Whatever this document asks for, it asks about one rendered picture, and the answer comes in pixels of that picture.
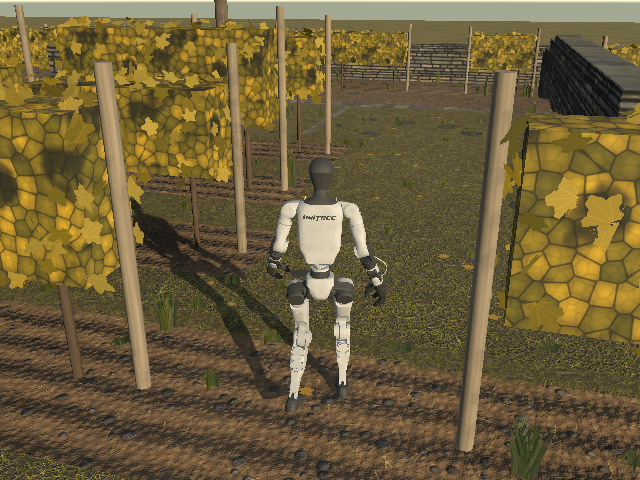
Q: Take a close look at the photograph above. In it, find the left robot forearm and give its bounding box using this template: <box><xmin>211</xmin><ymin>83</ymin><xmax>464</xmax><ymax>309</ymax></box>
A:
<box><xmin>268</xmin><ymin>237</ymin><xmax>283</xmax><ymax>268</ymax></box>

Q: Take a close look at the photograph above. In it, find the left robot hand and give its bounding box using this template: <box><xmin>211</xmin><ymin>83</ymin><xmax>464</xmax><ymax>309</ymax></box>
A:
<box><xmin>267</xmin><ymin>262</ymin><xmax>290</xmax><ymax>279</ymax></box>

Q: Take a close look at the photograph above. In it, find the robot right upper arm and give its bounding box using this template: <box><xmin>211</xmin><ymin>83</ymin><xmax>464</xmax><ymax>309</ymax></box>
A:
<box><xmin>341</xmin><ymin>201</ymin><xmax>370</xmax><ymax>258</ymax></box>

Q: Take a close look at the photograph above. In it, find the right robot hand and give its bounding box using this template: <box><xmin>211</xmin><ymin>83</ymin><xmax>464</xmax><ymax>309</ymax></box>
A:
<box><xmin>364</xmin><ymin>280</ymin><xmax>387</xmax><ymax>307</ymax></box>

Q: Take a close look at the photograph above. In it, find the left robot thigh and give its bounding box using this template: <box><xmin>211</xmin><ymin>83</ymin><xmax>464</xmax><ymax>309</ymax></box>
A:
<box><xmin>286</xmin><ymin>279</ymin><xmax>312</xmax><ymax>347</ymax></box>

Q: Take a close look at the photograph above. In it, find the right robot forearm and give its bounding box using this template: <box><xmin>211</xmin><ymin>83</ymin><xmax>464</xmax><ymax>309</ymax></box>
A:
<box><xmin>360</xmin><ymin>242</ymin><xmax>383</xmax><ymax>286</ymax></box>

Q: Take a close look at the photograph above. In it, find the robot left upper arm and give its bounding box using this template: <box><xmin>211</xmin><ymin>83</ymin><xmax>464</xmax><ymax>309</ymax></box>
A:
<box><xmin>272</xmin><ymin>200</ymin><xmax>300</xmax><ymax>253</ymax></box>

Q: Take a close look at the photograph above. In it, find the left robot shin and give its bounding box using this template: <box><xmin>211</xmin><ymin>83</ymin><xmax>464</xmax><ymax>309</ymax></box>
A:
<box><xmin>289</xmin><ymin>330</ymin><xmax>308</xmax><ymax>400</ymax></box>

